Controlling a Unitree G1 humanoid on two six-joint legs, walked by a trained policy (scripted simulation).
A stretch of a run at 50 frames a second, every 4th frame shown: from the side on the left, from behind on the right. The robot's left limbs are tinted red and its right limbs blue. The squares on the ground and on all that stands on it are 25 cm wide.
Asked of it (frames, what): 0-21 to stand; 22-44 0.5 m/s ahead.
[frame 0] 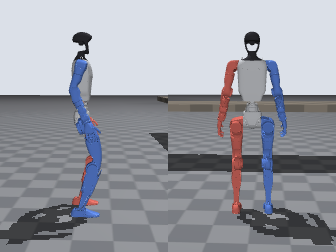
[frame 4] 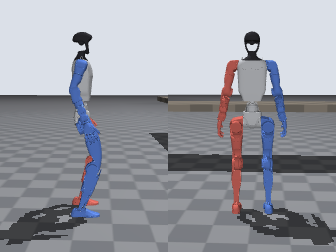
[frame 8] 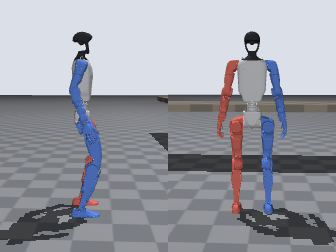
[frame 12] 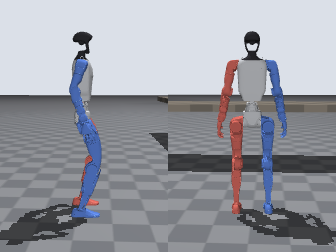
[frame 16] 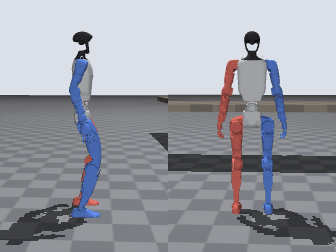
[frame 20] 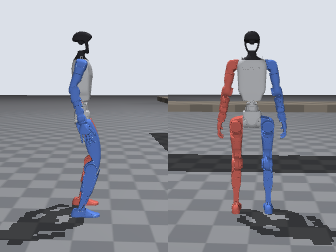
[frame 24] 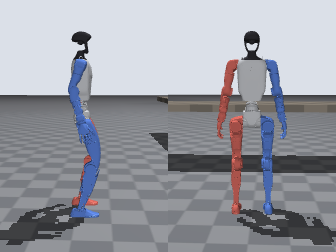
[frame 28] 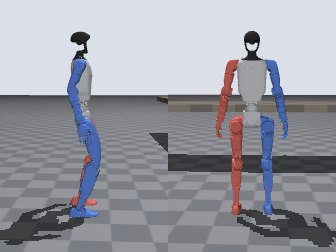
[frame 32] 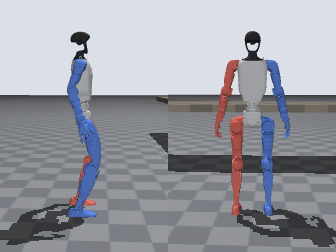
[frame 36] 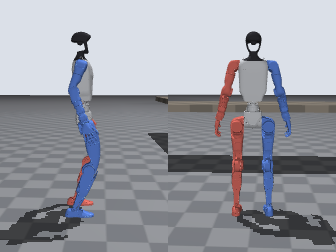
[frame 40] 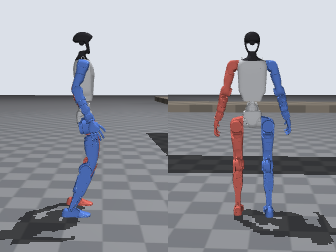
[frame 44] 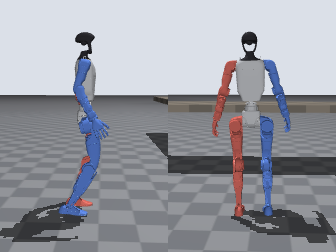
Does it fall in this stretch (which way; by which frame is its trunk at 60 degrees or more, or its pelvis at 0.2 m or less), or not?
no
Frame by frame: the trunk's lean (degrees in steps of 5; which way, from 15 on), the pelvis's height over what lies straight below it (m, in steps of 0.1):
0: 0, 0.8
4: 0, 0.8
8: 0, 0.8
12: 0, 0.8
16: 0, 0.8
20: 0, 0.8
24: 0, 0.8
28: 0, 0.8
32: 5, 0.8
36: 5, 0.8
40: 0, 0.8
44: 0, 0.8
